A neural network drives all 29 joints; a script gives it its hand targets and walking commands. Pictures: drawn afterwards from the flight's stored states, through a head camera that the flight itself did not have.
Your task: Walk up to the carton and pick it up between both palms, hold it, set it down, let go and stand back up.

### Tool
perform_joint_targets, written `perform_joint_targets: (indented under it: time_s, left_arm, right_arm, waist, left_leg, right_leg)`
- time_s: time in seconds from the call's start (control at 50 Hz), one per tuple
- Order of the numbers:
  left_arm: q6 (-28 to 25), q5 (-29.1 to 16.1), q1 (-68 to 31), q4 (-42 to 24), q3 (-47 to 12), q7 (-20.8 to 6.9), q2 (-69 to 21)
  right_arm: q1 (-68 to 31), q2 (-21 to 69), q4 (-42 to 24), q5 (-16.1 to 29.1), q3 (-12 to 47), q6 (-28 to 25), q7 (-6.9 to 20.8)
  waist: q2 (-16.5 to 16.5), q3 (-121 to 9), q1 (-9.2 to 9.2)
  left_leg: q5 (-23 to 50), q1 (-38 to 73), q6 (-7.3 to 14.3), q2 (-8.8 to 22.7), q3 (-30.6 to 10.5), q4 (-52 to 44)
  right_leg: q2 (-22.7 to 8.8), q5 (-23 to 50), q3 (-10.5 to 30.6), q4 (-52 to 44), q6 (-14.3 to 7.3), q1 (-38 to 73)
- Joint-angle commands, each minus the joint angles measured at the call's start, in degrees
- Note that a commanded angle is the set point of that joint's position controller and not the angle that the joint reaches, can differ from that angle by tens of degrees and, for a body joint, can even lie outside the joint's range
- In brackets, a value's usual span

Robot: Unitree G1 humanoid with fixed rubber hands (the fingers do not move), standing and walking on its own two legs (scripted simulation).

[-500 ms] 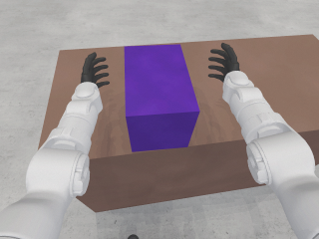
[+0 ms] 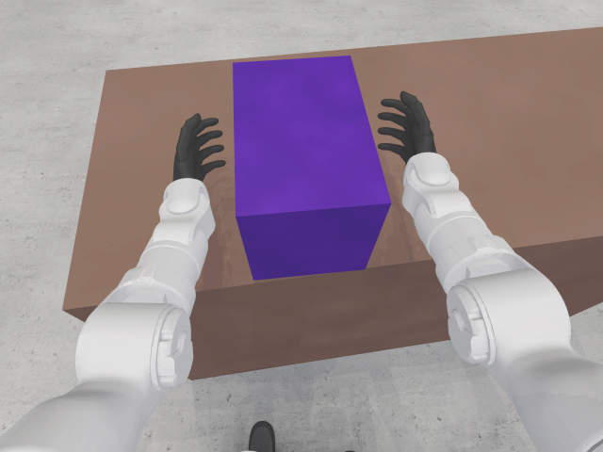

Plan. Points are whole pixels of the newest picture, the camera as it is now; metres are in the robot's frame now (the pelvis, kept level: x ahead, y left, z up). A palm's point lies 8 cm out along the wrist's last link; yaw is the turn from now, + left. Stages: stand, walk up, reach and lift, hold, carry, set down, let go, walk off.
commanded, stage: reach and lift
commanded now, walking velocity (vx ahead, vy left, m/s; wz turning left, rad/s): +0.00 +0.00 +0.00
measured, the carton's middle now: (301, 169) +0.48 +0.05 +0.04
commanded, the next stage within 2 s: none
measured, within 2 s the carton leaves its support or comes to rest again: neither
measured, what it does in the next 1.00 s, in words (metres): stands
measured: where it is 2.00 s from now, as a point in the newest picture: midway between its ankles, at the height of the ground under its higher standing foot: outside the picture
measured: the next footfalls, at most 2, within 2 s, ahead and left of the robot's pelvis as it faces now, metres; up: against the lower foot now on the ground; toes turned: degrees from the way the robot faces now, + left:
none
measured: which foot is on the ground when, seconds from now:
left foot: down 0.00-1.00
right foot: down 0.00-1.00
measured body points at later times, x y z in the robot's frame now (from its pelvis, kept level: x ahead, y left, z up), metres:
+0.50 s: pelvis +0.00 -0.01 +0.00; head +0.10 +0.01 +0.44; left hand +0.45 +0.18 +0.06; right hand +0.49 -0.08 +0.08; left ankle +0.04 +0.13 -0.74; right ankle -0.02 -0.12 -0.74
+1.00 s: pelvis +0.02 -0.01 +0.01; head +0.09 +0.00 +0.46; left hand +0.43 +0.18 +0.06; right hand +0.47 -0.08 +0.09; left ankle +0.04 +0.12 -0.74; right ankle -0.02 -0.12 -0.74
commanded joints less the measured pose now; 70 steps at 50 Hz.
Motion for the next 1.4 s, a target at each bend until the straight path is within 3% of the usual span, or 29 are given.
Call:
perform_joint_targets:
  time_s: [0.0, 0.18, 0.5, 0.56, 0.62, 0.68, 0.74, 0.94, 1.14, 1.38]
  left_arm:
    - [-1.74, 3.59, -25.68, -11.87, 2.37, 0.00, 4.10]
    - [-1.88, 10.27, -24.99, -14.42, 8.02, 1.04, 1.20]
    - [-1.41, 20.14, -25.54, -18.35, 15.62, 0.64, -4.71]
    - [-0.73, 23.94, -25.10, -19.01, 18.26, -0.40, -8.15]
    - [0.18, 29.92, -24.32, -20.34, 21.92, -2.53, -13.70]
    - [2.18, 36.56, -23.32, -21.11, 23.43, -6.59, -23.31]
    - [4.58, 38.48, -20.74, -20.73, 21.49, -9.39, -29.02]
    - [3.56, 36.00, -18.92, -22.08, 17.31, -10.66, -31.04]
    - [3.32, 35.04, -19.10, -21.52, 15.44, -12.53, -34.28]
    - [2.92, 35.81, -20.17, -20.51, 15.57, -12.74, -34.63]
  right_arm:
    - [-26.39, -6.17, -10.62, -3.11, -3.81, -2.35, -0.49]
    - [-24.92, -1.38, -13.47, -9.65, -9.54, -1.72, -0.73]
    - [-23.96, 8.58, -19.69, -22.67, -18.20, -1.34, -0.91]
    - [-22.92, 12.99, -20.17, -26.73, -20.99, -0.79, 0.29]
    - [-21.23, 19.58, -21.94, -33.80, -25.68, -0.41, 2.33]
    - [-19.27, 30.51, -23.77, -43.12, -29.94, 0.22, 6.20]
    - [-15.59, 36.96, -24.67, -48.79, -31.26, 0.53, 9.65]
    - [-12.61, 39.60, -25.05, -47.17, -27.84, -2.13, 10.13]
    - [-11.78, 43.55, -25.37, -47.32, -24.54, -3.69, 9.41]
    - [-11.57, 43.83, -24.52, -47.92, -24.96, -4.24, 9.32]
  waist:
    - [-0.03, -39.60, -0.81]
    - [1.18, -36.06, -0.60]
    - [-0.03, -38.63, -0.65]
    - [0.00, -36.61, -0.62]
    - [0.51, -34.93, -0.94]
    - [1.62, -32.20, -2.11]
    - [1.77, -29.66, -3.45]
    - [3.02, -24.18, -4.14]
    - [0.26, -23.32, -4.95]
    - [1.38, -22.76, -5.15]
  left_leg:
    - [24.82, 44.04, -2.42, -3.81, -0.55, 8.18]
    - [25.08, 44.60, -2.50, -4.82, -0.72, 6.63]
    - [23.95, 42.20, -1.31, -5.86, -0.23, 3.31]
    - [23.13, 42.14, -1.27, -6.05, -0.51, 2.19]
    - [22.88, 42.67, -1.43, -6.48, -1.10, 0.75]
    - [21.68, 43.37, -1.81, -6.90, -2.14, -1.14]
    - [19.64, 44.21, -1.79, -6.51, -3.11, -2.90]
    - [21.17, 42.68, -1.31, -5.71, -3.25, -4.45]
    - [19.51, 38.54, 0.42, -5.31, -3.02, -7.06]
    - [17.29, 39.72, 0.11, -4.66, -2.91, -9.12]
  right_leg:
    - [3.06, 15.99, -4.46, -1.74, 3.74, 0.29]
    - [3.34, 17.68, -4.61, -2.81, 3.36, 2.30]
    - [3.58, 22.34, -5.11, -3.16, 3.88, 8.91]
    - [3.64, 21.68, -5.43, -4.00, 3.79, 10.06]
    - [3.77, 21.86, -6.03, -5.17, 3.56, 12.05]
    - [3.74, 21.70, -7.08, -6.55, 2.91, 14.69]
    - [3.25, 21.55, -7.99, -6.74, 2.52, 17.69]
    - [2.50, 27.81, -7.81, -5.38, 3.11, 22.49]
    - [1.30, 33.74, -7.23, -4.21, 3.78, 30.06]
    - [0.95, 30.65, -7.26, -5.76, 3.46, 28.69]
